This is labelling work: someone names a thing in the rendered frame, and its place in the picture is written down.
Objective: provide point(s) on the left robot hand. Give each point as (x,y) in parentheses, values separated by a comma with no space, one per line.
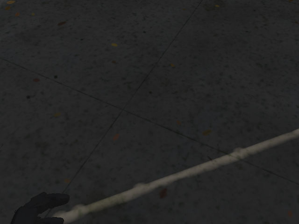
(28,214)

